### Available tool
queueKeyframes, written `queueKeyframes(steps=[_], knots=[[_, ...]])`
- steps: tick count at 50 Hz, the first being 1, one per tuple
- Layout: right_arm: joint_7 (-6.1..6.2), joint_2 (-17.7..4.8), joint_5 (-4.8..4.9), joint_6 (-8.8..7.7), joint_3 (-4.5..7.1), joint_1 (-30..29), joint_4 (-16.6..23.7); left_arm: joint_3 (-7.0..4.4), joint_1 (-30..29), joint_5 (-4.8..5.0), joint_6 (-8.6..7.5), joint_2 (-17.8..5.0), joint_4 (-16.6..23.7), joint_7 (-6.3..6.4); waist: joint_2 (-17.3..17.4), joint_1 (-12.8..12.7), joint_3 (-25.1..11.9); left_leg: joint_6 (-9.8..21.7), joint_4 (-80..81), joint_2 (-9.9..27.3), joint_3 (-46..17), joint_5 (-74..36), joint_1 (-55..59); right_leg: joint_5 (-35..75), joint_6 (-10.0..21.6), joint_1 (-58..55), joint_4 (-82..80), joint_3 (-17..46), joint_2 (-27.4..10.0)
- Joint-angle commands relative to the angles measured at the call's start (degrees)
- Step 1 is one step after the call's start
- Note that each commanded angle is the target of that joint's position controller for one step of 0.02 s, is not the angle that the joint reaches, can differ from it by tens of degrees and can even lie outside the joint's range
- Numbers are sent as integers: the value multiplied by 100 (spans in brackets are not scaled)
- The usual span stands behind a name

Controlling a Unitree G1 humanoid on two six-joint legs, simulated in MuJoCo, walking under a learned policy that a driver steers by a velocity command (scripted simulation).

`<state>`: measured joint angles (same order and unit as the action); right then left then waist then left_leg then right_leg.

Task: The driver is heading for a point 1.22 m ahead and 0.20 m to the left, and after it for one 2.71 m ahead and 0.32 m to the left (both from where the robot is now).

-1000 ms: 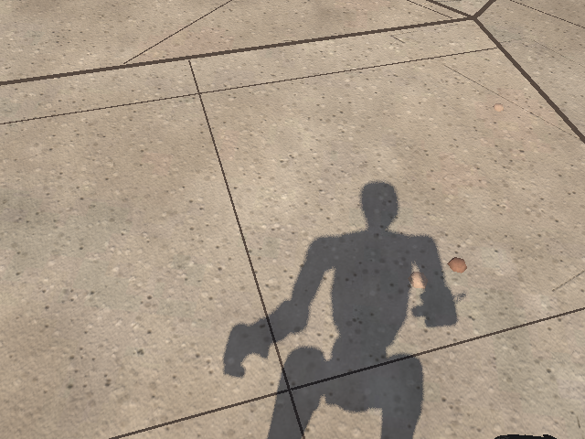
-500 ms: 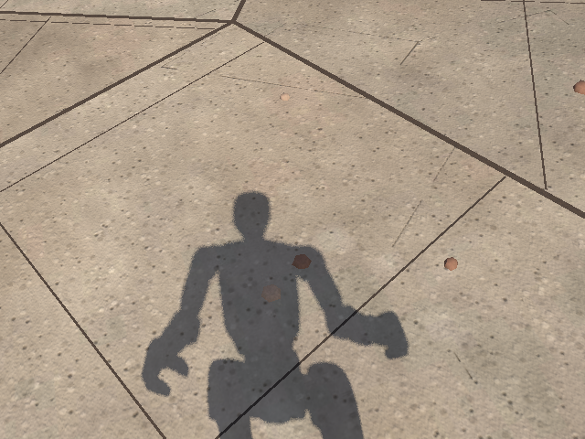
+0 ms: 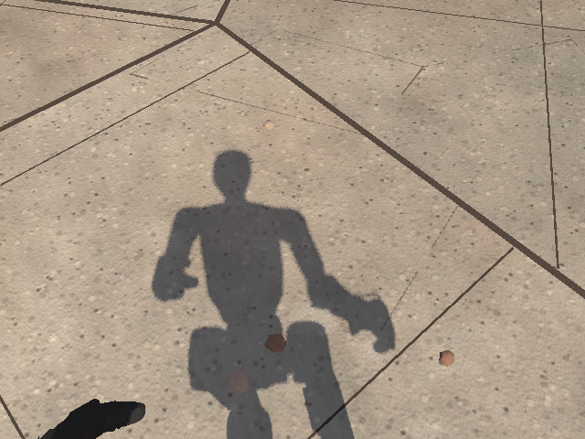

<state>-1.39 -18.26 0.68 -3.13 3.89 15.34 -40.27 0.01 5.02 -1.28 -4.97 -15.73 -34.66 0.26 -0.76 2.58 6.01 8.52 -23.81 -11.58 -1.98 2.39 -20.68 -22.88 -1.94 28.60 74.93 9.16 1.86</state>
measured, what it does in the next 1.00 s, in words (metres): walks ahead, turning left: right foot, then left foot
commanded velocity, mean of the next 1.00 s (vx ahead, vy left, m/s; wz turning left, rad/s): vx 0.83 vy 0.00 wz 0.39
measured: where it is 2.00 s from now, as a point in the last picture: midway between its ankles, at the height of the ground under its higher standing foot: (186, 135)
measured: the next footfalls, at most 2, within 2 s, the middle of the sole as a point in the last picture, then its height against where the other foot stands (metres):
right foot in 0.32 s outside the picture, level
left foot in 0.78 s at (207, 367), level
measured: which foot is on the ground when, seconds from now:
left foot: down 0.00-0.32, up 0.34-0.76, down 0.78-1.00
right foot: up 0.00-0.30, down 0.32-0.80, up 0.82-1.00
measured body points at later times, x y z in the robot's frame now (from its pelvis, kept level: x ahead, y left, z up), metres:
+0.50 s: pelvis +0.29 -0.05 +0.02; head +0.30 -0.07 +0.47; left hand +0.23 +0.24 -0.07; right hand +0.54 -0.25 -0.08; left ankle +0.21 +0.06 -0.64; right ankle +0.30 -0.17 -0.73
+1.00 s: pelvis +0.63 +0.15 +0.01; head +0.64 +0.15 +0.46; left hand +0.58 +0.42 -0.12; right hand +0.80 -0.08 -0.11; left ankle +0.56 +0.19 -0.73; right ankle +0.70 +0.02 -0.63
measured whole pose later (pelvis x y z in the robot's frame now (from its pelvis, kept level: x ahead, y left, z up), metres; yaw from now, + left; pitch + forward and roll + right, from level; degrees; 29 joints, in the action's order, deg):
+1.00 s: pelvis +0.63 +0.15 +0.01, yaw +22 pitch +0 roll +2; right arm -0.4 -16.7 -1.4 -5.2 2.2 20.0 -47.4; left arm -1.8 18.2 -1.0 -1.6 -15.8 -49.1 -2.3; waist -1.8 -0.7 0.3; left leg 4.2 -20.6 -4.0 9.3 16.8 -4.6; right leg -10.9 4.5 35.5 70.2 1.5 -6.0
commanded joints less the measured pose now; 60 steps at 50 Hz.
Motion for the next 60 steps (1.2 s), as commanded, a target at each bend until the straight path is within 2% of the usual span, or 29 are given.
queueKeyframes(steps=[1, 4, 7, 8, 11, 13, 15, 16, 17, 18, 19, 20, 21, 24, 29, 35, 37, 38, 39, 40, 41, 42, 44, 46, 49, 51, 53, 57, 60], knots=[[133, -778, 82, -62, 205, -365, 570, -225, 880, -96, 78, -665, 244, 75, -104, -613, -987, 1034, 1018, 1527, -2233, -847, 206, 226, -193, 56, -882, -55, -287], [266, -912, 159, 56, 228, -290, 670, -174, 260, 0, 146, -536, 431, 121, 189, -302, -903, 895, 1234, 1307, -2536, 2046, 74, 1050, -357, 375, -2037, -91, -271], [312, -936, 184, 109, 233, -101, 655, -194, -413, 66, 2, -545, 570, 129, 540, 37, -820, 628, 1029, 1218, -2643, 2309, 380, 1769, -458, 365, -3256, -21, -121], [105, -1137, -229, 209, 309, 215, 393, -73, -344, -288, 236, -516, 408, 12, 700, 183, -835, 394, 921, 1125, -2438, 2107, 560, 1900, -407, 391, -3237, -403, -312], [-70, -1002, -213, 273, 321, 318, 473, -88, -755, -109, 280, -581, 534, -62, 797, 409, -689, 356, 767, 1084, -2870, 2534, 528, 1578, -336, 68, -3858, -414, -131], [-73, -1038, -245, 264, 339, 39, 572, -127, -573, 12, 184, -691, 477, -54, 813, 208, -633, 337, 635, 1180, -3195, 2849, 296, 1209, -223, -566, -4303, -320, -55], [-34, -970, -274, 227, 315, -362, 663, -235, 261, 59, 71, -881, 230, 13, 573, -387, -641, 140, 45, 1133, -3216, 3094, -436, 962, -9, -1999, -4828, -261, -99], [-15, -712, -214, 157, 233, -417, 685, -350, 942, 6, -7, -1183, 59, 83, 104, -741, -810, -70, -870, 829, -2752, 3265, -1159, 499, 129, -3098, -5079, 88, -568], [-7, -203, -20, 44, 78, -415, 817, -507, 1698, -174, -47, -1751, 32, 167, -1108, -1056, -1465, -366, -2819, 106, -1426, 3380, -1898, -1545, 456, -4218, -5811, 1944, -2056], [6, -253, -7, 28, 17, -283, 957, -585, 1504, -238, 3, -2017, 1, 125, -1488, -758, -1467, -398, -3871, 118, -862, 2932, -2918, -3162, 721, -4151, -6572, 4115, -2653], [33, -578, -136, 100, 53, -362, 818, -528, 1209, -194, 44, -1546, 20, 78, -664, -603, -1017, -426, -4457, 737, -719, 2199, -3029, -2892, 729, -3631, -6327, 3680, -2579], [-38, -687, -259, 119, 84, -454, 730, -429, 1246, -134, 59, -1158, -18, 42, -242, -606, -831, -460, -4489, 839, -656, 1791, -2850, -2177, 582, -3257, -6171, 2719, -2169], [-135, -587, -345, 133, 60, -416, 661, -380, 1329, -104, 51, -1009, -120, 18, -286, -545, -712, -504, -4376, 980, -632, 1497, -2643, -1498, 453, -2987, -6212, 1884, -1791], [-281, -394, -383, 176, -29, -488, 600, -336, 1804, -58, -72, -861, -487, -22, -680, -573, -443, -544, -4375, 1045, -618, 988, -2595, -431, 468, -2717, -6430, 896, -1310], [-285, -424, -347, 150, -105, -1436, 840, -333, 2293, -10, -189, -780, -873, -102, -601, -674, -2, -613, -3552, 913, -529, 384, -3051, 1072, 706, -2781, -6785, 68, -1271], [-409, -81, -309, 26, -418, -2394, 1158, -295, 2799, -6, -164, -946, -1488, -30, -642, -717, 199, -223, -1363, 1025, 804, 305, -1680, 4424, 753, -2950, -7044, -898, -1399], [-265, -230, -364, 22, -378, -1953, 1015, -297, 2824, 25, -115, -1107, -1701, 30, -858, -317, -262, 26, -1175, 635, 1047, 744, -506, 7612, 797, -3228, -6087, -1085, -1515], [-153, -454, -366, 15, -272, -982, 742, -314, 2738, 13, -73, -1257, -1752, 72, -972, 219, -819, 136, -1163, 514, 881, 1031, 615, 8288, 818, -3100, -4975, -1039, -1599], [-25, -700, -364, -10, -139, 478, 311, -314, 2392, 60, -54, -1330, -1708, 86, -893, 1014, -1480, 302, -832, 781, 409, 762, 2367, 7758, 780, -2292, -3407, -1054, -1513], [113, -1214, -463, -10, 40, 1419, 44, -216, 2389, 46, -89, -898, -1494, 40, -144, 1165, -2327, 307, -752, 2076, -999, 2659, 3980, 4632, 827, -990, -1420, -1102, -1055], [129, -1444, -509, -31, 109, 1177, 131, -96, 2849, 240, -106, -217, -1283, -41, 1304, 451, -3085, 481, 80, 3563, -3914, 4483, 4950, -132, 750, 734, 488, -701, -168], [139, -1188, -415, 16, 102, 859, 164, -271, 2248, 214, -71, -935, -1234, -22, 515, 615, -2454, 407, 708, 3528, -4058, 4520, 4181, 266, 874, 1330, 771, -347, -309], [130, -573, -363, -87, -19, 409, -81, -239, 1765, 192, -16, -630, -1178, -99, 149, 170, -745, 266, 1096, 3038, -2265, 2559, 2428, 950, 819, 1289, 129, -450, -736], [149, -301, -293, -220, -86, 263, -214, -201, 2036, 30, 191, -320, -1389, -208, 352, -241, -380, 48, 1459, 2643, -1227, 1970, 1524, 1009, 697, 872, -129, -441, -938], [101, -82, -126, -376, -125, 347, -471, -227, 1453, -11, 397, -155, -1218, -316, 437, -401, 101, -216, 1820, 2421, -114, 871, 1288, 1308, 617, 1394, -301, -560, -1082], [68, 7, -151, -438, -152, 358, -565, -191, 829, 34, 400, -55, -946, -368, 514, -415, 298, -442, 1943, 2090, 759, -130, 1063, 1952, 622, 1512, -786, -843, -991], [70, 30, -174, -488, -178, 433, -659, -148, 349, 86, 360, -37, -741, -432, 475, -402, 342, -578, 1914, 1869, 1367, -1463, 1015, 2598, 704, 1326, -1514, -1227, -811], [249, -399, -108, -507, -144, 701, -804, -87, -129, 62, 309, -132, -529, -572, 306, -469, 151, -876, 1549, 2003, 1858, -4651, 1689, 3343, 1018, 240, -3158, -2062, -176], [459, -990, -187, -277, 7, 407, -646, -266, 1343, 48, 380, -691, -939, -490, 728, -1356, -866, -958, -690, 2341, 1741, -7106, 2227, 2446, 1275, -1517, -3264, -2144, 434]])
